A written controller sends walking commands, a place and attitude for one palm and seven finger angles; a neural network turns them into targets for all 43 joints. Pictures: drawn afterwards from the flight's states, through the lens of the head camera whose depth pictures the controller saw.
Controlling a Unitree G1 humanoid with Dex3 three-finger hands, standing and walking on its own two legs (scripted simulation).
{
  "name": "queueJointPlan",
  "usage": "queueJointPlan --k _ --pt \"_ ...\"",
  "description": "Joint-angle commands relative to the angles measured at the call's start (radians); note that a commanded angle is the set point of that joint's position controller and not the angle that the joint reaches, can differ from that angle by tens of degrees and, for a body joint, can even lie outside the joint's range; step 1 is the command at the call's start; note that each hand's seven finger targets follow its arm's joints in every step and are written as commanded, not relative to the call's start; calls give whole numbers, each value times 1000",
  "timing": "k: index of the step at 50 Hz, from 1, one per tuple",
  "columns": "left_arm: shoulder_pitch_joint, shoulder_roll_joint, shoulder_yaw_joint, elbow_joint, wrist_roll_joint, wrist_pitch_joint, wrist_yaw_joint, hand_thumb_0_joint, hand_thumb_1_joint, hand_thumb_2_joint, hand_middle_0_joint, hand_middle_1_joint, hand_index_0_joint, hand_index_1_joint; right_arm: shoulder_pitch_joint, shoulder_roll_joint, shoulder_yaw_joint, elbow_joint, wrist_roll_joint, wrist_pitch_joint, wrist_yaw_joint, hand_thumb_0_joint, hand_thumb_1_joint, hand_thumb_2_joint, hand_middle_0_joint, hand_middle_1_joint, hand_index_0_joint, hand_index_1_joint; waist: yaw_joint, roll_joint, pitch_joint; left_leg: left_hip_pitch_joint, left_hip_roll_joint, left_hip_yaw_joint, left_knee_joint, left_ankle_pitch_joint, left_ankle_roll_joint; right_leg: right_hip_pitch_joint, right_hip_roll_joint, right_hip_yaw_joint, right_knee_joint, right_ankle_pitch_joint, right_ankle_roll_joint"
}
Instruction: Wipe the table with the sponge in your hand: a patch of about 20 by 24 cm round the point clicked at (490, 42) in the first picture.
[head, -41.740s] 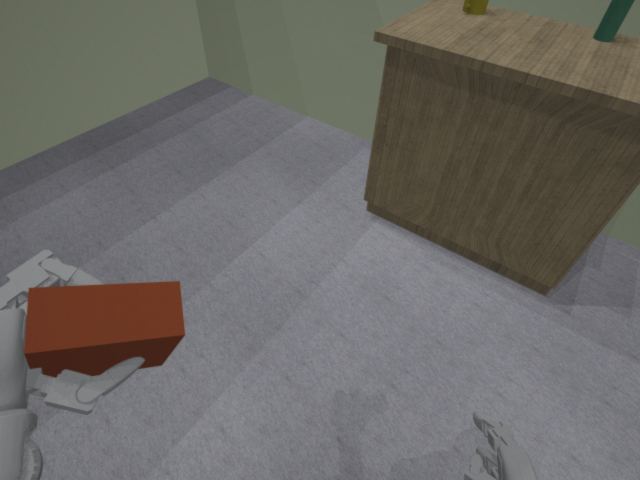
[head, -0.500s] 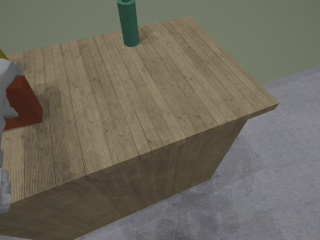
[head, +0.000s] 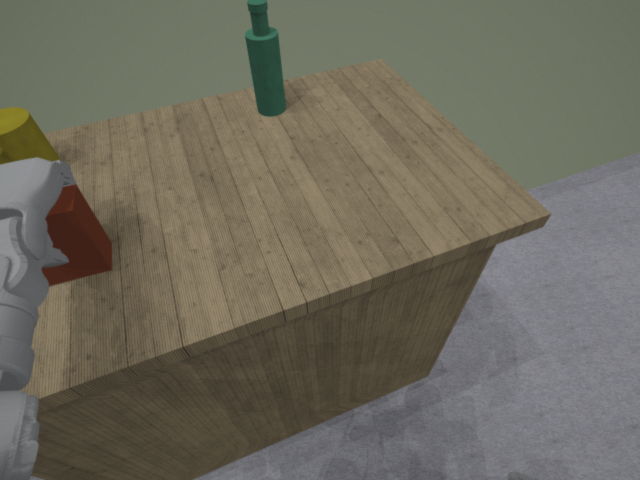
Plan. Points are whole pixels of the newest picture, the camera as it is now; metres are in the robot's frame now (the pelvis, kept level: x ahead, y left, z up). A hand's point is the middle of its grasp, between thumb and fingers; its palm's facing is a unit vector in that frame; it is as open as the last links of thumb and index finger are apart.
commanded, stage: wipe back along the first lane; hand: left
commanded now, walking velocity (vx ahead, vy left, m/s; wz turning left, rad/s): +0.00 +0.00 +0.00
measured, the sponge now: (52, 249) +0.37 +0.38 +0.08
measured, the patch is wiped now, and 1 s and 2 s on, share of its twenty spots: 1.00 1.00 1.00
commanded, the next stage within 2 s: lift the sponge slowly off the table in 1.04 s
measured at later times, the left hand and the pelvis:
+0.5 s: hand (39, 242) +0.34 +0.36 +0.13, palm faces -0.01 +0.00 -1.00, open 9.6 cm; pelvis +0.01 +0.00 +0.00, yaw +0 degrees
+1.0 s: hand (37, 280) +0.29 +0.33 +0.13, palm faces +0.04 -0.01 -1.00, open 9.6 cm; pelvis +0.01 +0.00 +0.00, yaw +1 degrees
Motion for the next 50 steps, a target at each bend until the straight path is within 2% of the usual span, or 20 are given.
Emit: queueJointPlan --k 1,7,9,11,14,16,19,20,24,26,28,29,30,34,35,40,43,47,49,50 --pt "-179 248 38 -77 23 10 -21 0 100 1300 -1200 -1600 -1200 -1600 -45 -149 -49 -110 -4 -44 -13 0 -900 -900 200 300 200 300 17 -50 -181 83 11 -21 -59 314 -11 107 36 -23 -24 216 -71" --pt "-114 230 28 -96 24 24 -31 0 100 1300 -1200 -1600 -1200 -1600 -64 -147 -44 -122 -4 -52 -11 0 -900 -900 200 300 200 300 27 -33 -170 79 9 -16 -56 308 -13 111 34 -22 -21 220 -73" --pt "-68 233 44 -143 14 19 -34 0 100 1300 -1200 -1600 -1200 -1600 -70 -144 -45 -134 -5 -53 -6 0 -900 -900 200 300 200 300 38 -22 -210 95 9 -17 -50 350 -12 141 33 -19 -9 254 -73" --pt "-42 185 13 -187 0 30 -37 0 100 1300 -1200 -1600 -1200 -1600 -86 -141 -45 -144 -3 -56 -5 0 -900 -900 200 300 200 300 36 -22 -207 103 10 -14 -43 362 -11 135 33 -22 -9 270 -71" --pt "-4 200 38 -236 -18 42 -39 0 100 1300 -1200 -1600 -1200 -1600 -98 -142 -44 -150 -6 -60 -3 0 -900 -900 200 300 200 300 40 -31 -219 108 10 -16 -38 385 -9 157 32 -20 -4 297 -68" --pt "35 187 41 -247 -32 59 -42 0 100 1300 -1200 -1600 -1200 -1600 -108 -143 -44 -151 -5 -62 -4 0 -900 -900 200 300 200 300 39 -66 -187 98 9 -11 -39 366 -8 155 31 -22 -10 302 -65" --pt "83 206 67 -312 -39 74 -47 0 100 1300 -1200 -1600 -1200 -1600 -122 -141 -43 -156 -6 -65 -1 0 -900 -900 200 300 200 300 52 -41 -208 113 9 -15 -37 420 -8 178 28 -22 1 331 -64" --pt "95 158 31 -330 -45 83 -50 0 100 1300 -1200 -1600 -1200 -1600 -133 -138 -41 -163 -5 -68 -1 0 -900 -900 200 300 200 300 45 -56 -192 113 8 -13 -35 416 -7 171 30 -25 -2 333 -62" --pt "167 173 65 -410 -59 101 -55 0 100 1300 -1200 -1600 -1200 -1600 -150 -136 -40 -169 -7 -74 3 0 -900 -900 200 300 200 300 58 -43 -205 128 12 -21 -34 458 -8 191 28 -26 4 348 -62" --pt "243 125 46 -453 -74 112 -57 0 100 1300 -1200 -1600 -1200 -1600 -166 -130 -38 -175 -4 -80 8 0 -900 -900 200 300 200 300 60 -63 -193 137 16 -21 -31 485 -11 188 29 -32 4 362 -58" --pt "241 147 69 -529 -88 121 -60 0 100 1300 -1200 -1600 -1200 -1600 -190 -131 -35 -183 -9 -82 9 0 -900 -900 200 300 200 300 66 -47 -203 149 19 -23 -36 499 -10 209 23 -25 2 381 -60" --pt "257 158 81 -519 -80 133 -55 0 100 1300 -1200 -1600 -1200 -1600 -182 -129 -36 -177 -8 -82 10 0 -900 -900 200 300 200 300 68 -48 -204 145 17 -25 -34 498 -11 204 26 -30 7 364 -57" --pt "286 96 36 -524 -88 143 -56 0 100 1300 -1200 -1600 -1200 -1600 -191 -122 -32 -184 -6 -84 11 0 -900 -900 200 300 200 300 62 -57 -167 142 19 -25 -40 494 -13 187 28 -39 0 351 -56" --pt "318 97 49 -626 -97 166 -51 0 100 1300 -1200 -1600 -1200 -1600 -217 -119 -28 -192 -9 -91 14 0 -900 -900 200 300 200 300 74 -41 -177 163 24 -34 -46 511 -15 197 25 -38 -3 340 -58" --pt "330 62 26 -617 -102 179 -50 0 100 1300 -1200 -1600 -1200 -1600 -221 -114 -29 -189 -8 -91 12 0 -900 -900 200 300 200 300 68 -58 -160 162 23 -29 -49 483 -16 187 27 -43 -8 324 -56" --pt "343 56 24 -639 -102 210 -48 0 100 1300 -1200 -1600 -1200 -1600 -243 -110 -21 -184 -10 -97 6 0 -900 -900 200 300 200 300 75 -77 -152 168 21 -29 -66 439 -18 202 26 -43 -18 303 -59" --pt "361 66 36 -705 -103 212 -55 0 100 1300 -1200 -1600 -1200 -1600 -270 -109 -14 -193 -11 -99 9 0 -900 -900 200 300 200 300 83 -51 -165 179 23 -32 -73 444 -20 221 26 -34 -24 304 -63" --pt "410 6 -16 -726 -104 234 -58 0 100 1300 -1200 -1600 -1200 -1600 -283 -100 -9 -196 -9 -100 10 0 -900 -900 200 300 200 300 84 -38 -126 174 26 -33 -86 430 -26 210 28 -49 -29 276 -61" --pt "397 24 2 -768 -102 238 -57 0 100 1300 -1200 -1600 -1200 -1600 -290 -99 -9 -204 -14 -105 12 0 -900 -900 200 300 200 300 92 -45 -155 186 25 -35 -78 433 -20 225 27 -43 -27 283 -64" --pt "446 6 -5 -738 -108 244 -56 0 100 1300 -1200 -1600 -1200 -1600 -290 -95 -7 -197 -10 -104 11 0 -900 -900 200 300 200 300 84 -55 -117 176 27 -32 -84 419 -22 217 29 -49 -31 275 -62"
